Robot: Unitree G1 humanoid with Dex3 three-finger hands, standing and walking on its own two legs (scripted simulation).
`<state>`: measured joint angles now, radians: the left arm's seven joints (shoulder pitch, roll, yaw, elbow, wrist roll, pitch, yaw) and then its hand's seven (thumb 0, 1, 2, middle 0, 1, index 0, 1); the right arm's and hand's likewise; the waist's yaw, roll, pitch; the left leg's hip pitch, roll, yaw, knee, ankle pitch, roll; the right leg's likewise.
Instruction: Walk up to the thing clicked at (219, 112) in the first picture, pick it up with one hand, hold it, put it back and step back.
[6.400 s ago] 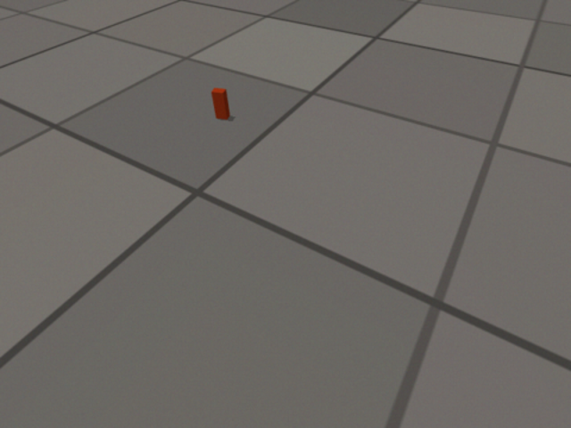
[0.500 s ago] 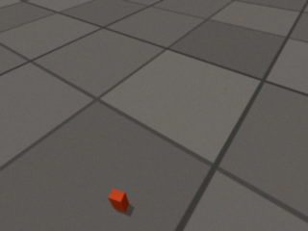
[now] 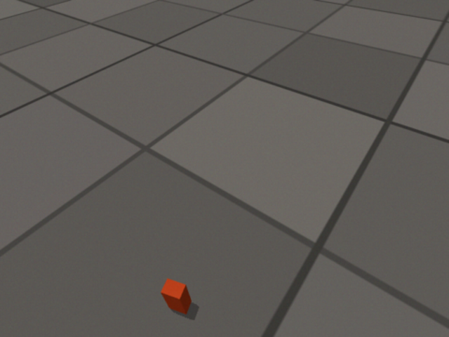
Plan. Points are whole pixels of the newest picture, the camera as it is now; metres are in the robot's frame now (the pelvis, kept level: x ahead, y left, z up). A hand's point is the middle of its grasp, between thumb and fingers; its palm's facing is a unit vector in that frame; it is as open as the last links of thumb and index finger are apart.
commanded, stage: walk up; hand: left
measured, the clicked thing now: (177, 297) +0.44 +0.25 -0.69
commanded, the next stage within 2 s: stand in 0.02 s
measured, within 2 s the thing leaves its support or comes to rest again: neither
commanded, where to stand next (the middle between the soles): +0.02 +0.00 m, yaw +2 degrees
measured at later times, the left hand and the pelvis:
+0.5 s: hand out of the picture +0.07 +0.25 -0.16, palm faces -0.01 -0.94 -0.35, open 7.4 cm; pelvis -0.01 -0.01 +0.00, yaw +0 degrees
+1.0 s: hand out of the picture +0.07 +0.24 -0.16, palm faces -0.02 -0.94 -0.35, open 7.4 cm; pelvis +0.00 -0.02 +0.00, yaw +0 degrees
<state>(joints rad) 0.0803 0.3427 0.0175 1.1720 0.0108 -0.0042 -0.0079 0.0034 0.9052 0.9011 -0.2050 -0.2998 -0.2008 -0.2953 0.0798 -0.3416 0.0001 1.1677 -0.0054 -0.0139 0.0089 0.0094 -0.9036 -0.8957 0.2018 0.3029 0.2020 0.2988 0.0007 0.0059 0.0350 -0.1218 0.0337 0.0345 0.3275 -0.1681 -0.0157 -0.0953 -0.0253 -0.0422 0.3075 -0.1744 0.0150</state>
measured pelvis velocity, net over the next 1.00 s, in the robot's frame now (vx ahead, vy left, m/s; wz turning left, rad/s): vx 0.00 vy -0.02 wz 0.00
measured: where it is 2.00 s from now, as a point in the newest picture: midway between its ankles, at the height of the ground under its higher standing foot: outside the picture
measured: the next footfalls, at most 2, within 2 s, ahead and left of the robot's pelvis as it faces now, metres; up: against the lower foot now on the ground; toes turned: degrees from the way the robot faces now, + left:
none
